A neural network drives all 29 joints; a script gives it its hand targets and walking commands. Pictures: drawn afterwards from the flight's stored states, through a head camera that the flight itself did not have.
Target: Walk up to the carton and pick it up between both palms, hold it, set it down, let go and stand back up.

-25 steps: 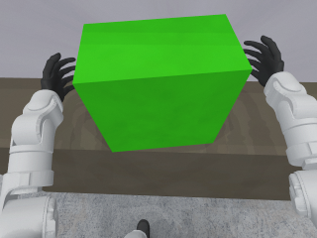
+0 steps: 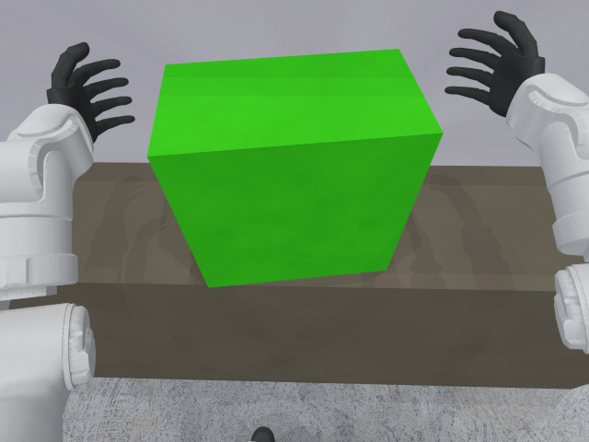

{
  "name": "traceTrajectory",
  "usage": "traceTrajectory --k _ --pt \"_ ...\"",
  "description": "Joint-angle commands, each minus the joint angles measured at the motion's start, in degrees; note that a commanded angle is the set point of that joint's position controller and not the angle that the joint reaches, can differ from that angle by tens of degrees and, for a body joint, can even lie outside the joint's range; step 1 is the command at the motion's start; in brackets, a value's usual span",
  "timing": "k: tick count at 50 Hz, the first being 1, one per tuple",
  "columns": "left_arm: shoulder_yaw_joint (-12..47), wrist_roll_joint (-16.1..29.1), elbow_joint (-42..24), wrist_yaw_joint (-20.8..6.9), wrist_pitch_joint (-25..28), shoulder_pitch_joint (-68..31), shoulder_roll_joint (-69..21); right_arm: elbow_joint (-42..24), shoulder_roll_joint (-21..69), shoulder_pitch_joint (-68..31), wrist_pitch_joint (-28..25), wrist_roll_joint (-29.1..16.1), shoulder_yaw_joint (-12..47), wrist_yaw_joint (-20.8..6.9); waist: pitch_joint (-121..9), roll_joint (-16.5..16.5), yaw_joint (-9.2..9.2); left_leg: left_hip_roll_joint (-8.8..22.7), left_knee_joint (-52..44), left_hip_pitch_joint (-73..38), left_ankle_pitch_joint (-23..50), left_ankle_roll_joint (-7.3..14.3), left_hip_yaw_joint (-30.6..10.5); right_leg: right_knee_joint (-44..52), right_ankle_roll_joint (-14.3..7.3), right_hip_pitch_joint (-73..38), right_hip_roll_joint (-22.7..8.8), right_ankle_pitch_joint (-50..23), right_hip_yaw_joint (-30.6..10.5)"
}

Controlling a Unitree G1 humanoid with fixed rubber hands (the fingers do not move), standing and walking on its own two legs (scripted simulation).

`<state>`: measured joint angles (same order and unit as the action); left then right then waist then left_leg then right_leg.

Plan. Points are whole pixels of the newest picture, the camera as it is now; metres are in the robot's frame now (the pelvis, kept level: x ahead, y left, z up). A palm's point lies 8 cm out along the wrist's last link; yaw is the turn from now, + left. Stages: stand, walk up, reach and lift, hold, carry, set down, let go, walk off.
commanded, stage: set down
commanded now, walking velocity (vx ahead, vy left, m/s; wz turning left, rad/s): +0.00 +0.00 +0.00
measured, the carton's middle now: (292, 182) +0.44 +0.06 +0.08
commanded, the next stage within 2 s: none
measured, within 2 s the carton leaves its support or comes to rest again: neither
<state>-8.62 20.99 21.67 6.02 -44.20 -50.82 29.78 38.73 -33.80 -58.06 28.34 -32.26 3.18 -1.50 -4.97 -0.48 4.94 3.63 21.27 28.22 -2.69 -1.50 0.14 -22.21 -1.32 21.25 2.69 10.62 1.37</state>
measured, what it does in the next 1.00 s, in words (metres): stands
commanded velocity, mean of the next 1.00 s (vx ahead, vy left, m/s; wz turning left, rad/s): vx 0.00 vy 0.00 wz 0.00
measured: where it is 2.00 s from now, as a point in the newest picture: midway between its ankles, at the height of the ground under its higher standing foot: outside the picture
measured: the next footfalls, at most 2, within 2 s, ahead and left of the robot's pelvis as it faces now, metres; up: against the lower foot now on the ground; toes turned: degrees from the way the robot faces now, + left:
none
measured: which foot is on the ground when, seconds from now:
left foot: down 0.00-1.00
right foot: down 0.00-1.00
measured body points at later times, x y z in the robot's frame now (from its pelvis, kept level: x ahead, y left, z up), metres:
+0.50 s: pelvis +0.00 +0.00 +0.00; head +0.04 +0.02 +0.45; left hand +0.37 +0.29 +0.16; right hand +0.43 -0.20 +0.16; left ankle +0.08 +0.14 -0.74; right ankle +0.00 -0.10 -0.74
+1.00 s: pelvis +0.00 +0.00 +0.00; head +0.04 +0.00 +0.45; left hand +0.34 +0.27 +0.12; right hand +0.38 -0.22 +0.12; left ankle +0.08 +0.14 -0.74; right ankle +0.00 -0.11 -0.74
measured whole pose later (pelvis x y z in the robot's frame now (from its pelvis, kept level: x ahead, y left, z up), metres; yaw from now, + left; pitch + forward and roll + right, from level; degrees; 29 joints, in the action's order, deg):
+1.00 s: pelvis +0.00 +0.00 +0.00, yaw -1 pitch +4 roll +0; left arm -15.4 17.4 -4.1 4.2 -39.7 -17.0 20.2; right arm 10.2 -27.4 -21.1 23.1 -28.1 -1.2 -0.4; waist 0.7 0.8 2.8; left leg 3.1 18.8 19.7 -2.8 -1.7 1.7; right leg -23.2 -1.6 14.8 2.0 12.2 -0.1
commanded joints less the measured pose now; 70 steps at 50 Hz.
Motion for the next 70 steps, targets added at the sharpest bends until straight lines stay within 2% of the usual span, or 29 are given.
traceTrajectory --k 1,7,13,17,22,26,31,42,48,57,70 --pt "-3.79 0.59 -12.81 0.26 2.4 -34.55 16.02 -10.94 -15.68 -33.35 -2.46 -0.16 -5.66 -0.33 -44.55 -0.51 -0.77 -2.07 1.98 -24.66 10.75 1.33 0.31 1.05 2.03 -10.7 -0.59 -19.5 -1.65" --pt "-4.07 -0.6 -11.87 -0.46 1.01 -31.17 14.94 -9.16 -15.89 -30.3 -1.87 0.18 -6.0 -0.47 -42.33 -0.99 -1.46 -1.67 1.37 -26.3 10.98 1.57 0.13 1.97 1.9 -11.19 -0.52 -17.23 -1.44" --pt "-5.54 -3.25 -15.0 -1.79 1.26 -20.7 11.75 -10.31 -13.58 -21.0 -3.3 0.9 -6.36 -0.58 -36.1 -1.04 -1.66 -1.73 0.37 -28.56 10.48 1.65 0.5 3.65 1.81 -11.7 -0.04 -11.74 -0.93" --pt "-6.6 -3.39 -22.47 -1.71 2.39 -16.51 11.16 -17.15 -12.72 -16.59 -5.13 1.83 -8.54 -0.53 -34.84 -1.84 -1.89 -2.23 0.5 -29.63 9.74 0.99 0.92 3.8 1.56 -10.58 0.36 -9.84 -0.5" --pt "-7.49 -1.86 -32.56 -0.37 3.54 -13.1 11.1 -26.34 -13.23 -12.48 -7.03 3.15 -11.23 -0.24 -37.56 -3.17 -2.19 -2.31 1.72 -31.79 11.78 0.01 1.11 3.1 0.79 -8.99 0.8 -11.28 -0.59" --pt "-8.55 -1.42 -36.78 0.26 4.08 -8.51 10.76 -31.14 -13.56 -7.94 -7.92 3.38 -11.64 0.31 -39.45 -2.7 -2.25 -2.45 2.31 -31.73 13.34 -0.04 1.26 2.24 0.73 -9.82 0.73 -13.61 -1.34" --pt "-9.59 -1.59 -37.05 0.27 4.35 -3.14 9.5 -33.78 -13.21 -2.79 -8.06 3.41 -11.46 0.82 -38.45 -1.02 -1.99 -2.58 1.72 -30.2 11.98 0.72 1.38 1.94 0.93 -10.83 0.33 -13.24 -2.31" --pt "-10.43 -3.17 -34.89 -1.44 5.72 7.96 5.05 -35.81 -9.07 8.85 -7.24 3.54 -9.96 0.83 -27.11 1.66 -1.59 -3.22 -1.44 -27.59 5.24 2.07 1.72 3.72 1.27 -9.57 -0.4 -6.56 -3.29" --pt "-10.53 -3.76 -39.22 -1.88 8.26 14.17 3.3 -40.88 -7.3 16.37 -8.83 4.19 -10.45 1.0 -24.01 0.58 -1.96 -3.82 -1.46 -28.82 5.93 1.4 1.97 4.11 1.13 -8.29 -0.4 -7.15 -3.48" --pt "-10.86 -4.41 -45.96 -2.49 14.19 26.97 1.18 -49.97 -5.58 29.73 -13.9 5.74 -11.25 1.7 -22.73 -0.11 -2.34 -4.55 -0.22 -31.77 11.01 0.51 2.17 3.99 1.13 -9.06 -0.42 -12.66 -3.91" --pt "-8.54 -4.91 -44.67 -3.89 25.83 44.57 -1.68 -55.11 -0.8 49.56 -21.54 8.65 -10.14 1.11 -15.14 1.77 -1.62 -4.85 -0.7 -34.49 13.32 0.85 1.71 6.53 1.22 -7.54 -0.8 -11.4 -3.88"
